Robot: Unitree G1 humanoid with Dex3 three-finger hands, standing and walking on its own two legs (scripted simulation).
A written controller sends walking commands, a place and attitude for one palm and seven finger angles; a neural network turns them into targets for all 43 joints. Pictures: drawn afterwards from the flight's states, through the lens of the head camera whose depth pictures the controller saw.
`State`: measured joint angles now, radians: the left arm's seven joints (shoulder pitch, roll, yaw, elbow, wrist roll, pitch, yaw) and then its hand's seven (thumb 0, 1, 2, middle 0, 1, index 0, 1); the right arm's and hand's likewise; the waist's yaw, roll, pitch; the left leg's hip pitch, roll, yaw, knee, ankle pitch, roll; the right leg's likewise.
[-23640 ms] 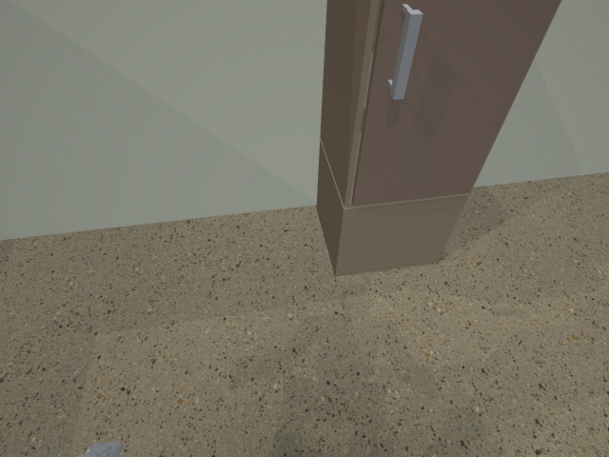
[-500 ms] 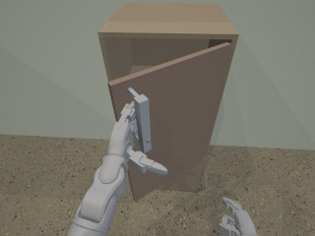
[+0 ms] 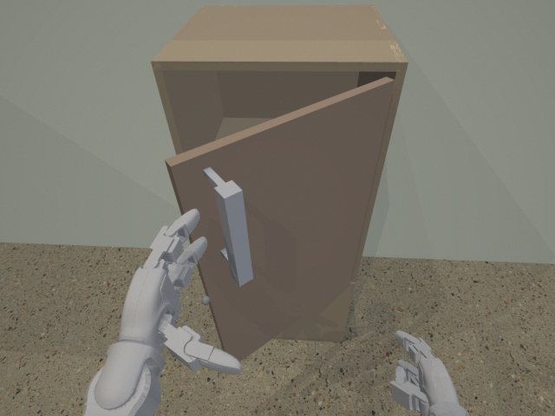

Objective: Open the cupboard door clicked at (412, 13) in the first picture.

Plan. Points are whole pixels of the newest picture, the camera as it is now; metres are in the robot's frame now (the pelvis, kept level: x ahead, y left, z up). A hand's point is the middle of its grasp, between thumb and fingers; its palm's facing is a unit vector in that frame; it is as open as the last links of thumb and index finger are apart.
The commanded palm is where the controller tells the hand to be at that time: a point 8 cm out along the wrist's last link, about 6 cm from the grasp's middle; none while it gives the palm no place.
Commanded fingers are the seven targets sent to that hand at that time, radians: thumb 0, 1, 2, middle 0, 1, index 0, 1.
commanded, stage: slide the hand sideways off the handle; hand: left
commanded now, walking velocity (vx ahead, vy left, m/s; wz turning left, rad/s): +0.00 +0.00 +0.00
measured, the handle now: (227, 229) +0.32 +0.11 +0.14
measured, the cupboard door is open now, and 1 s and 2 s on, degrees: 40 40 40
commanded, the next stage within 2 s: draw the hand back to the body in 0.40 s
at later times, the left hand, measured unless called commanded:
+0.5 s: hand (159, 338) +0.17 +0.15 +0.14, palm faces +0.05 -1.00 -0.03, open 16.4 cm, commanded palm +0.14 +0.20 +0.14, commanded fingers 0.00 -0.50 0.30 -0.15 -0.30 -0.15 -0.30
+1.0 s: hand (122, 322) +0.18 +0.19 +0.14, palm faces +0.06 -1.00 -0.06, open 16.2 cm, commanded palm +0.14 +0.25 +0.16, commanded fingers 0.00 -0.29 0.39 -0.16 -0.30 -0.16 -0.30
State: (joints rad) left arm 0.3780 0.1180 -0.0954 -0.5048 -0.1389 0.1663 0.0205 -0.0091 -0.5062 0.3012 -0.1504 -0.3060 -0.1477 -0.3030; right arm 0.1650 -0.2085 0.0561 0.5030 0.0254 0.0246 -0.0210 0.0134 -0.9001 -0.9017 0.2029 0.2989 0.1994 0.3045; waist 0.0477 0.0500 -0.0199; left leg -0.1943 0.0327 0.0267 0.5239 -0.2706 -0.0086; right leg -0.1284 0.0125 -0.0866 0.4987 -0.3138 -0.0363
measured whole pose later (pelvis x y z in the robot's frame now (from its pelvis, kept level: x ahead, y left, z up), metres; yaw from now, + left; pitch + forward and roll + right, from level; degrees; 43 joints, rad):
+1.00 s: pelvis -0.01 +0.01 +0.00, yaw +1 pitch -2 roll -1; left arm 0.47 0.24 0.17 -0.53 -0.29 0.12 -0.17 -0.01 -0.49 0.31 -0.15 -0.30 -0.15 -0.30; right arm 0.22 -0.23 0.07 0.55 0.05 -0.19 -0.07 0.02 -0.90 -0.90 0.20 0.30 0.20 0.30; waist 0.06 0.05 -0.03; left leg -0.26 0.02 0.01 0.59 -0.29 0.01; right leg -0.17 0.00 -0.10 0.53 -0.32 -0.02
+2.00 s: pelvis +0.01 +0.02 +0.01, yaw -2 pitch -3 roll -1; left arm 0.48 0.33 0.32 -0.41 -0.07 -0.09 0.12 0.02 0.87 0.89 -0.20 -0.30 -0.21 -0.30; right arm 0.18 -0.23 0.01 0.62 0.01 -0.07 -0.07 0.01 -0.90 -0.90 0.20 0.30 0.20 0.30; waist 0.07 0.05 0.03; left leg -0.11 0.03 0.06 0.42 -0.24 0.01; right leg -0.04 0.01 -0.05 0.36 -0.25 -0.02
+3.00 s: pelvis -0.12 +0.05 -0.02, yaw +0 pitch -2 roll +0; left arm 0.53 0.36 0.42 -0.55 -0.03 -0.21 0.17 0.02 0.88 0.90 -0.21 -0.30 -0.21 -0.30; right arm 0.22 -0.21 0.00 0.61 0.00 -0.07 -0.06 0.01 -0.90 -0.90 0.21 0.30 0.20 0.30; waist 0.03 -0.01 0.05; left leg -0.45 -0.02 0.03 0.78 -0.39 0.01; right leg -0.41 0.00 0.03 0.62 -0.19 0.01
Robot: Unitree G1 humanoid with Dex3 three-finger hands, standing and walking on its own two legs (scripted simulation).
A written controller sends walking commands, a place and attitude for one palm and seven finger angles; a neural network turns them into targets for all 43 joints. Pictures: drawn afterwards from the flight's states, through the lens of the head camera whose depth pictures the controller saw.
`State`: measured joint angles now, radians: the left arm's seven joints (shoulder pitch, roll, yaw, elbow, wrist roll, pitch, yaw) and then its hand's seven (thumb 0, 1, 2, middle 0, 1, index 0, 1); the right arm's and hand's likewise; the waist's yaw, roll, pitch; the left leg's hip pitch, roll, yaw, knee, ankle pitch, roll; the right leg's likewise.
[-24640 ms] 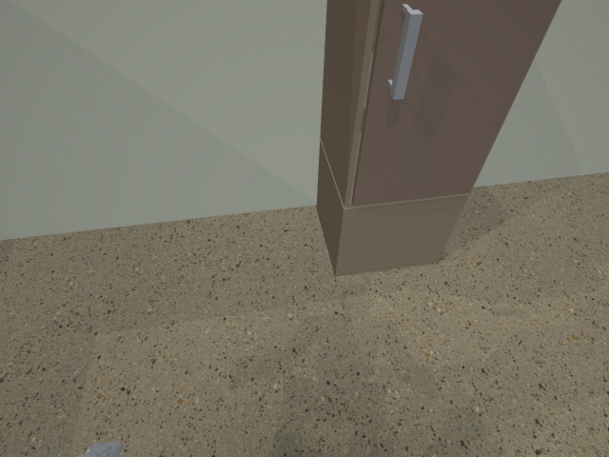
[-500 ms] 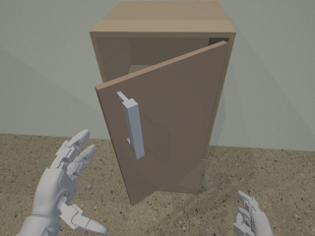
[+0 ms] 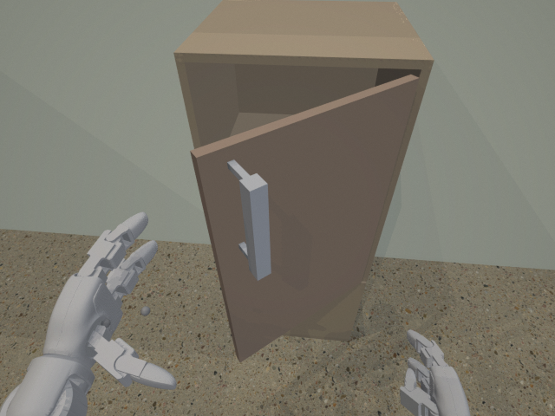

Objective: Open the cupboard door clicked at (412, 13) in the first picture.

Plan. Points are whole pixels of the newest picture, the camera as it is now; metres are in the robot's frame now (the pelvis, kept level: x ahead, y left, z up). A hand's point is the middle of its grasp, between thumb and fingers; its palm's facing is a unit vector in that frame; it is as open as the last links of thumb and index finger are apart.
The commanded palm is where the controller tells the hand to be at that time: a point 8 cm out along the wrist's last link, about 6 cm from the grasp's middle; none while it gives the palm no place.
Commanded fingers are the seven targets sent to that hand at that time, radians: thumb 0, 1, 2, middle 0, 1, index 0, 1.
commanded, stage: draw the hand back to the body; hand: left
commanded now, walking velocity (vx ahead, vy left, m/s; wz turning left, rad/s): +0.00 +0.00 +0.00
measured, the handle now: (248, 222) +0.33 +0.09 +0.14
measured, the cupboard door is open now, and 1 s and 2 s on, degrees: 40 40 40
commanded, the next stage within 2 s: step back with the hand held close in 1.08 s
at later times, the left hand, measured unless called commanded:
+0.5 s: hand (100, 280) +0.21 +0.24 +0.16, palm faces +0.35 -0.86 -0.36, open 11.6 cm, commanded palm +0.17 +0.28 +0.18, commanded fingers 0.00 0.58 0.76 -0.19 -0.30 -0.19 -0.30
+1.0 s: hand (90, 271) +0.22 +0.25 +0.16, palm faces +0.41 -0.83 -0.38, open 7.5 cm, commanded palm +0.17 +0.29 +0.18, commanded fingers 0.00 0.90 0.90 -0.20 -0.30 -0.20 -0.30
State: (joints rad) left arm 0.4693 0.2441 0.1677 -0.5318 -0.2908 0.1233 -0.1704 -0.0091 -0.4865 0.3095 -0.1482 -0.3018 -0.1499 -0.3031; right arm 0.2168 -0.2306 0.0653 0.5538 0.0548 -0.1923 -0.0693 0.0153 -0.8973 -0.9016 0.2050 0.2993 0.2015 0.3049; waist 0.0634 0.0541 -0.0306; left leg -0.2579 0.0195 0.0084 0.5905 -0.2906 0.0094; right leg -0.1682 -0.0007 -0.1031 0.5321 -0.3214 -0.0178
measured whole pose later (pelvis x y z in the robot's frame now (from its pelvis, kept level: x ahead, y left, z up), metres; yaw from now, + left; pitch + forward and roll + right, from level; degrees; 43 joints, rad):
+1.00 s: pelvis +0.02 +0.00 +0.01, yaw -3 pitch -3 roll -1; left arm 0.48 0.33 0.32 -0.41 -0.07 -0.09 0.12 0.02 0.87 0.89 -0.20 -0.30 -0.21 -0.30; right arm 0.18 -0.23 0.01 0.62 0.01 -0.07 -0.07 0.01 -0.90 -0.90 0.20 0.30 0.20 0.30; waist 0.07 0.05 0.03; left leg -0.11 0.03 0.06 0.42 -0.24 0.01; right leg -0.04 0.01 -0.05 0.36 -0.25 -0.02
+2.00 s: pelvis -0.11 +0.03 -0.01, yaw -2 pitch -2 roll +0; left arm 0.53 0.36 0.42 -0.55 -0.03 -0.21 0.17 0.02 0.88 0.90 -0.21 -0.30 -0.21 -0.30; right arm 0.22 -0.21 0.00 0.61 0.00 -0.07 -0.06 0.01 -0.90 -0.90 0.21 0.30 0.20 0.30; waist 0.03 -0.01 0.05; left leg -0.45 -0.02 0.03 0.78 -0.39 0.01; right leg -0.41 0.00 0.03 0.62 -0.19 0.01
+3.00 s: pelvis -0.30 +0.04 +0.00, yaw -6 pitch -3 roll -1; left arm 0.46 0.38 0.42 -0.43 -0.03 -0.20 0.18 0.02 0.88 0.90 -0.21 -0.30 -0.21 -0.30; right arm 0.27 -0.21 0.00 0.67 -0.01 -0.10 -0.09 0.01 -0.90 -0.90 0.20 0.30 0.20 0.30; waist 0.00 0.01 -0.02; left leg -0.36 -0.02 0.01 0.57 -0.19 0.05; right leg -0.26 0.06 0.00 0.79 -0.49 -0.02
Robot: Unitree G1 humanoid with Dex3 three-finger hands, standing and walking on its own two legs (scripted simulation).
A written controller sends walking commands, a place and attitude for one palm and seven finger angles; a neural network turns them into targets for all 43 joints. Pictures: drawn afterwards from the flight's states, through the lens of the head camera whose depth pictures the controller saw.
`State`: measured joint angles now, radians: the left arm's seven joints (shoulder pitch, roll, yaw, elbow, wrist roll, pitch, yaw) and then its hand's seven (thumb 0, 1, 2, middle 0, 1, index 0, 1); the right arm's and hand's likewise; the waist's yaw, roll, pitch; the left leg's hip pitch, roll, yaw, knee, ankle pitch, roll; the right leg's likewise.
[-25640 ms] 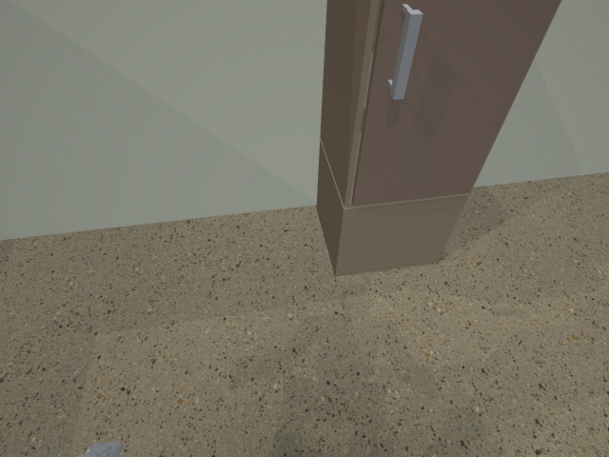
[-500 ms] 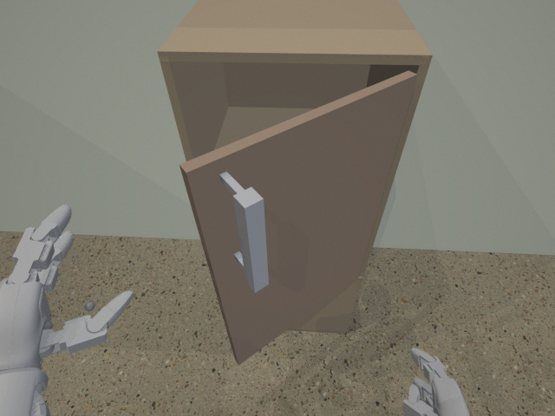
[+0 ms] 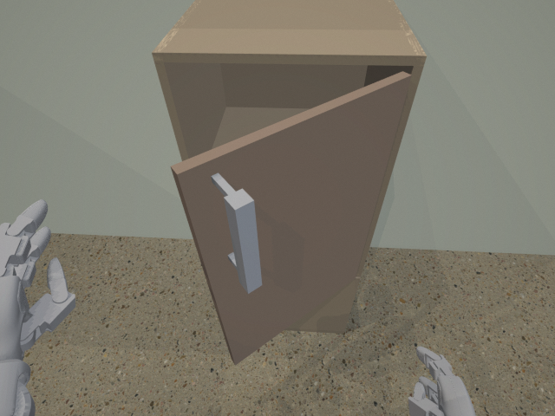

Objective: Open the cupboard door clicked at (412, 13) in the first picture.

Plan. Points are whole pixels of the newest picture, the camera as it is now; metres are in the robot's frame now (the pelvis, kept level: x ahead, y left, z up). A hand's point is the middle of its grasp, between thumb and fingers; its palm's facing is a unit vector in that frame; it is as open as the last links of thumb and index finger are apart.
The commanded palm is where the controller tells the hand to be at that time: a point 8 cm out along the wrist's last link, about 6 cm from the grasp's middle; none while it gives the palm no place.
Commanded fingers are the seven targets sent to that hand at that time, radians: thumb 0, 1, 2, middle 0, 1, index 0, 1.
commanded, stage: draw the hand back to the body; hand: left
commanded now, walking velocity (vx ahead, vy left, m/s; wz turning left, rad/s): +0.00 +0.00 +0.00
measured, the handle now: (236, 236) +0.31 +0.10 +0.13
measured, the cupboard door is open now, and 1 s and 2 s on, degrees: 40 40 40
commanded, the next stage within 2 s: step back with the hand held close in 0.08 s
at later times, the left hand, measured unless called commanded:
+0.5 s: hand (71, 309) +0.18 +0.26 +0.14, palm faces +0.31 -0.81 -0.49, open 7.4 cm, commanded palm +0.12 +0.30 +0.17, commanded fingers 0.00 0.90 0.90 -0.20 -0.30 -0.20 -0.30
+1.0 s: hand out of the picture +0.06 +0.29 +0.15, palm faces +0.50 -0.76 -0.42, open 7.5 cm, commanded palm +0.00 +0.33 +0.17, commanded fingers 0.00 0.90 0.90 -0.20 -0.30 -0.20 -0.30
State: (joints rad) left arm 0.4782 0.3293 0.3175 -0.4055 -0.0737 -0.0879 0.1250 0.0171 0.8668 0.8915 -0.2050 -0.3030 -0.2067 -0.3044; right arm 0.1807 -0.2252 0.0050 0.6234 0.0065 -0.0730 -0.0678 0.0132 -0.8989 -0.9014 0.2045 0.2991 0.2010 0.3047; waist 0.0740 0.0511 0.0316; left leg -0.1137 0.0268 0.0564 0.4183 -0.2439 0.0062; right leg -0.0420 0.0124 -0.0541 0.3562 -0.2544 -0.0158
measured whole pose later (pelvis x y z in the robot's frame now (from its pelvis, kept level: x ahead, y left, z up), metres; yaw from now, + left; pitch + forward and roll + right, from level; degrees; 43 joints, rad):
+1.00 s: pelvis -0.13 +0.03 -0.03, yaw +1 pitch -2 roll +0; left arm 0.53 0.36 0.42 -0.55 -0.03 -0.21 0.17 0.02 0.88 0.90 -0.21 -0.30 -0.21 -0.30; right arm 0.22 -0.21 0.00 0.61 0.00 -0.07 -0.06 0.01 -0.90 -0.90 0.21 0.30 0.20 0.30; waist 0.03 -0.01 0.05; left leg -0.45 -0.02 0.03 0.78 -0.39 0.01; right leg -0.41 0.00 0.03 0.62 -0.19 0.01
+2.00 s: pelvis -0.32 +0.03 -0.02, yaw -4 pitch -3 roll -1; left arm 0.46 0.38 0.42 -0.43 -0.03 -0.20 0.18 0.02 0.88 0.90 -0.21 -0.30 -0.21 -0.30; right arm 0.27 -0.21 0.00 0.67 -0.01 -0.10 -0.09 0.01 -0.90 -0.90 0.20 0.30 0.20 0.30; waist 0.00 0.01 -0.02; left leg -0.36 -0.02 0.01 0.57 -0.19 0.05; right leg -0.26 0.06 0.00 0.79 -0.49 -0.02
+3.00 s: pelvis -0.34 +0.04 +0.00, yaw -2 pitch -2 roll -1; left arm 0.34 0.19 0.01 1.18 0.00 0.02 0.02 0.01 0.93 0.90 -0.20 -0.30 -0.20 -0.30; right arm 0.26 -0.15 0.01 1.12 -0.01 0.03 -0.03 0.01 -0.90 -0.90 0.20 0.30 0.20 0.30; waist 0.01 0.03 0.08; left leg -0.23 -0.02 -0.02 0.42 -0.15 0.02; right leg -0.12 0.03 -0.08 0.38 -0.23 -0.04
